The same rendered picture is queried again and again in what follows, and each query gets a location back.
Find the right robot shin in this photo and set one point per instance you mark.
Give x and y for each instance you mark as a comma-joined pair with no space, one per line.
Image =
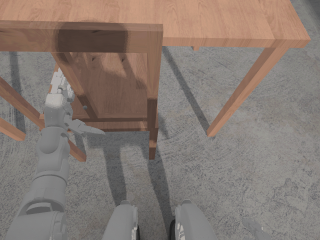
181,235

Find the chair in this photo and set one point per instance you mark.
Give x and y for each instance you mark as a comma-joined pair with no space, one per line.
113,69

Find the right robot hand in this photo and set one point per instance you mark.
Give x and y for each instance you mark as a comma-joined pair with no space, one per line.
255,229

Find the table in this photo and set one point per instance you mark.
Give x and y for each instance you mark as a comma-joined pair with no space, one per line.
270,24

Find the right robot thigh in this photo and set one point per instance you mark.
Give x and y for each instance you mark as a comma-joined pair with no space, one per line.
191,220

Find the left robot forearm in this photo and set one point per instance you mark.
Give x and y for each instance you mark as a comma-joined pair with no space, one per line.
48,186

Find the robot left upper arm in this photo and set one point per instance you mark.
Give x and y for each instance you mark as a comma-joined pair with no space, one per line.
50,225

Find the left robot hand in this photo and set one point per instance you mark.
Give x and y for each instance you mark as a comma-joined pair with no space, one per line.
57,104

